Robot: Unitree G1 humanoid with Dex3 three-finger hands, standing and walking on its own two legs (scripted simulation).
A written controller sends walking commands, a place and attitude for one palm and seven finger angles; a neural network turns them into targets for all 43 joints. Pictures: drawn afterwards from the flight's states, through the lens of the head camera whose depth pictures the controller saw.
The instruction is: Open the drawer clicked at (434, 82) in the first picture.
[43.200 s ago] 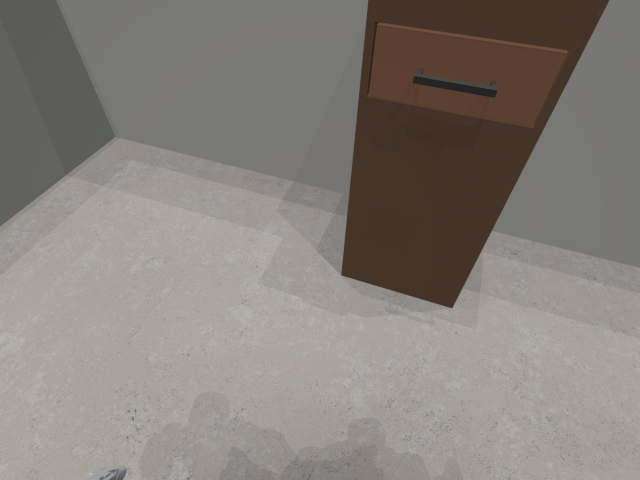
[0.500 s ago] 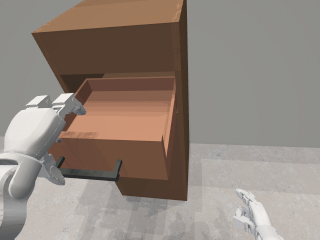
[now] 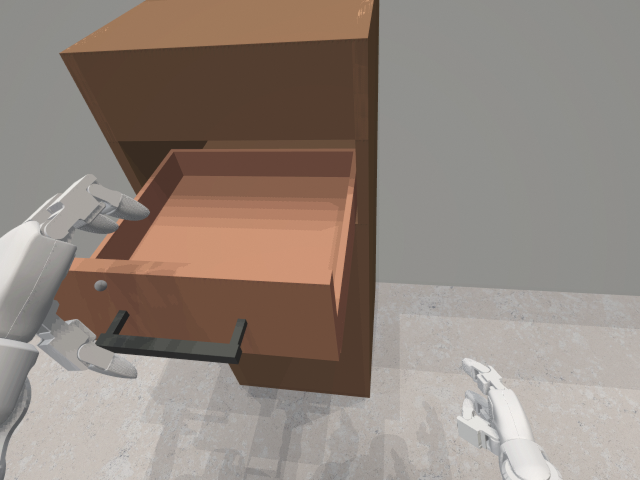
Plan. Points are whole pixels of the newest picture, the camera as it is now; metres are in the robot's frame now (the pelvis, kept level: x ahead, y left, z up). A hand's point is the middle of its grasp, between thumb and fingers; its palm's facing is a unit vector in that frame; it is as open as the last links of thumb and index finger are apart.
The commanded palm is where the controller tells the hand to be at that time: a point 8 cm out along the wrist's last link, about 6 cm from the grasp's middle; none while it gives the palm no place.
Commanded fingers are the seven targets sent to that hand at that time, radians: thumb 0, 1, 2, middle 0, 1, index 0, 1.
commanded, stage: draw the hand back to the body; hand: left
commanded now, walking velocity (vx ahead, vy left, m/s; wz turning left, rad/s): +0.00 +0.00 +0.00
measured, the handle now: (173, 335) +0.24 +0.23 +0.08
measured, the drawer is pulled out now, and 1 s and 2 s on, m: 0.27 0.27 0.27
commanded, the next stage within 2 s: step back with the hand held close in 0.92 s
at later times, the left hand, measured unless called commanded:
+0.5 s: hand (79, 248) +0.21 +0.22 +0.27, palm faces +0.46 -0.80 -0.38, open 10.6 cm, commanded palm +0.16 +0.28 +0.27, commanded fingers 0.00 0.55 0.75 -0.22 -0.52 -0.22 -0.52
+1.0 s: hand (63, 260) +0.20 +0.23 +0.27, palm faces +0.51 -0.79 -0.34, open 7.5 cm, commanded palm +0.15 +0.27 +0.27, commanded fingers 0.00 0.90 0.90 -0.20 -0.30 -0.20 -0.30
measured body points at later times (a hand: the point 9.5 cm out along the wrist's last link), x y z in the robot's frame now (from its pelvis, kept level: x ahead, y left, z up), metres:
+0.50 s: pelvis +0.02 +0.01 +0.00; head +0.00 -0.01 +0.45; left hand +0.18 +0.26 +0.29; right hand +0.20 -0.22 -0.08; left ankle +0.02 +0.12 -0.74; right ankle +0.01 -0.10 -0.74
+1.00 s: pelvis +0.01 +0.00 +0.00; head -0.01 -0.02 +0.45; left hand +0.16 +0.27 +0.28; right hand +0.21 -0.21 -0.07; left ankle +0.02 +0.12 -0.74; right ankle +0.01 -0.10 -0.74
